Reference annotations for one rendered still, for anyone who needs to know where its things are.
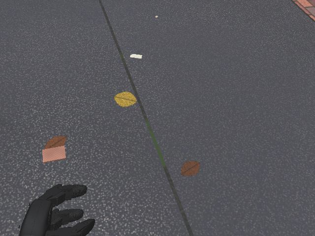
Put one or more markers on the robot left hand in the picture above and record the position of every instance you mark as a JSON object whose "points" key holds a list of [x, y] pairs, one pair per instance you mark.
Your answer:
{"points": [[42, 220]]}

